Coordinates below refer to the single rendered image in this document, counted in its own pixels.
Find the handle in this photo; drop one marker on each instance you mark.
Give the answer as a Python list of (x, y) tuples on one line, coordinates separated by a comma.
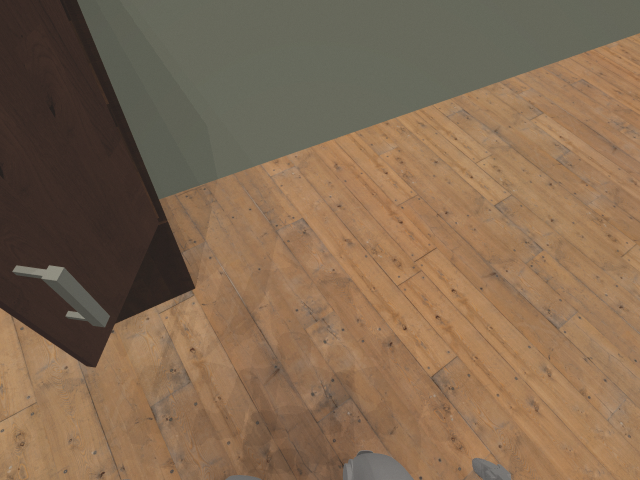
[(65, 285)]

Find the right robot thigh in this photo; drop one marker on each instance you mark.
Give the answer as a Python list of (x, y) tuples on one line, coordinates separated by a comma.
[(374, 466)]

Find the right robot hand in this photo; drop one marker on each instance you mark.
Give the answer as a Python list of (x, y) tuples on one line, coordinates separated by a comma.
[(489, 471)]

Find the cupboard door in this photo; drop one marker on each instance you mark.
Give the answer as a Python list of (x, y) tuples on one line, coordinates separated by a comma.
[(69, 193)]

